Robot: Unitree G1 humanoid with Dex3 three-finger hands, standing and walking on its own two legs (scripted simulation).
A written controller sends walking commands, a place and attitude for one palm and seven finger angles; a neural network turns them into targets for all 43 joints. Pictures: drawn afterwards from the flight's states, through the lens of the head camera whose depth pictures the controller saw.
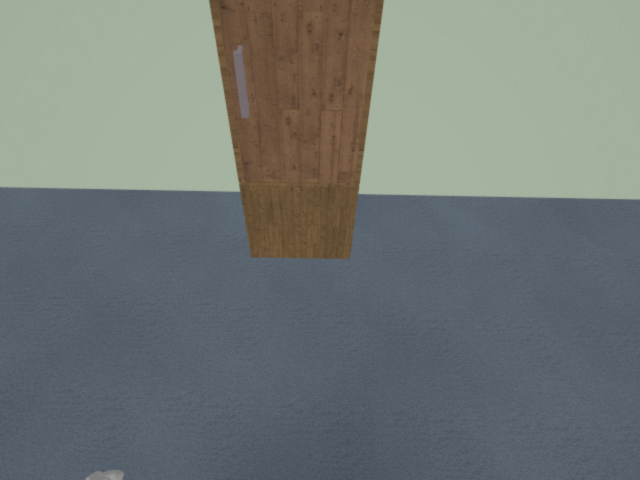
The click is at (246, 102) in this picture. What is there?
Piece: cupboard door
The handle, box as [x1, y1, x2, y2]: [233, 45, 249, 117]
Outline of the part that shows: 238,45 237,49 233,52 241,117 248,117 248,103 241,53 242,46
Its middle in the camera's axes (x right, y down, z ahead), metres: -0.21 -0.41 +1.01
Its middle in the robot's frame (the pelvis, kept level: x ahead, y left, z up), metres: +1.02 +0.26 +0.00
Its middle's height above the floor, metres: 0.78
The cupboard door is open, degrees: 0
